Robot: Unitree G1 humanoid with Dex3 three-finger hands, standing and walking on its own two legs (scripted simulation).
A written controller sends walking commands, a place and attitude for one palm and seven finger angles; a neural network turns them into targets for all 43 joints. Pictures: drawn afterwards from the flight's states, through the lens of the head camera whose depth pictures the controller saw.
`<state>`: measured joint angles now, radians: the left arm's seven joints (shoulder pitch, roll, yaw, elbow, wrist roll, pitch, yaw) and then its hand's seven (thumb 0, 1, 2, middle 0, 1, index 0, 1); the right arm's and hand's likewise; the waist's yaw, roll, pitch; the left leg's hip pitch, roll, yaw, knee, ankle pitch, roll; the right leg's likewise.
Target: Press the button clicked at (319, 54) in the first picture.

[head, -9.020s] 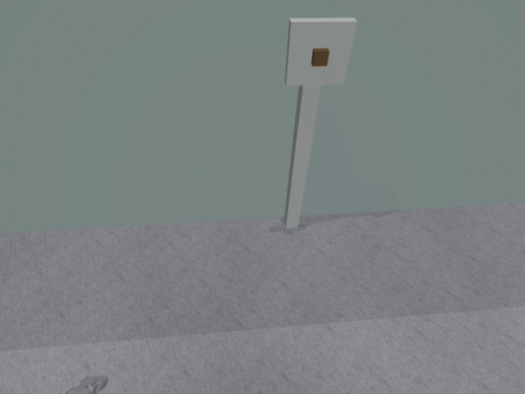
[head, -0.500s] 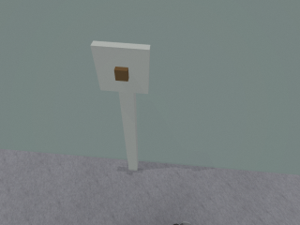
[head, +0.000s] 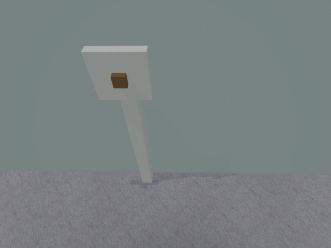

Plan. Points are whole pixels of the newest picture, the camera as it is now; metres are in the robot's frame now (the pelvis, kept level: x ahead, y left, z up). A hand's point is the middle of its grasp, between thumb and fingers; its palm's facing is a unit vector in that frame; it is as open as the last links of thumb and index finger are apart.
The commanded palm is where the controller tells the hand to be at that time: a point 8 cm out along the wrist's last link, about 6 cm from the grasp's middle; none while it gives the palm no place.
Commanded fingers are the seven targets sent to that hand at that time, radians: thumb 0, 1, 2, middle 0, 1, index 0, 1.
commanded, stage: come to a stop and stand still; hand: left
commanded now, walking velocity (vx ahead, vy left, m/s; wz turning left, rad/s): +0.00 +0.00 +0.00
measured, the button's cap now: (119, 80) +0.55 +0.16 +0.09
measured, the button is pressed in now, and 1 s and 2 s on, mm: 0 0 0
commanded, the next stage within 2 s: look again from close up in 0.02 s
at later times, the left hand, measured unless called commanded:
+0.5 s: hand out of the picture +0.03 +0.16 -0.16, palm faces +0.03 -0.97 -0.22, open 7.3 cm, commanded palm none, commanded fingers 0.00 0.90 0.90 -0.20 -0.30 -0.20 -0.30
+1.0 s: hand out of the picture +0.01 +0.16 -0.18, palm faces +0.05 -0.98 -0.17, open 7.4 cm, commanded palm none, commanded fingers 0.00 0.90 0.90 -0.20 -0.30 -0.20 -0.30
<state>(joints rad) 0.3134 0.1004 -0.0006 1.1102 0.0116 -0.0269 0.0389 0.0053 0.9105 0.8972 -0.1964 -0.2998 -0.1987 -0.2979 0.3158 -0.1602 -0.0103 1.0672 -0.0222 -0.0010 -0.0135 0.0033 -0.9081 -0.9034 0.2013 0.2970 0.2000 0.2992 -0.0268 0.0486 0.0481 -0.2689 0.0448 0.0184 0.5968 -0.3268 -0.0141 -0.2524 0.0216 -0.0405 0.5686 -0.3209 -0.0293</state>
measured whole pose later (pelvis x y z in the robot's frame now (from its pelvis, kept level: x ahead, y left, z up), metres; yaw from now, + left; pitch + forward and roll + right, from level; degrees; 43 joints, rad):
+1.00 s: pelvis +0.05 -0.01 +0.00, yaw +0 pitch +0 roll +0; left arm 0.36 0.15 0.03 1.11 0.02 0.00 0.01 0.00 0.91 0.90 -0.20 -0.30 -0.20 -0.30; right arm 0.34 -0.13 0.00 1.12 -0.03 -0.01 -0.02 0.00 -0.91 -0.90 0.20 0.30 0.20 0.30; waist 0.00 -0.02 0.00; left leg -0.20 0.05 0.02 0.60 -0.41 -0.03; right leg -0.19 0.02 -0.04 0.60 -0.41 -0.04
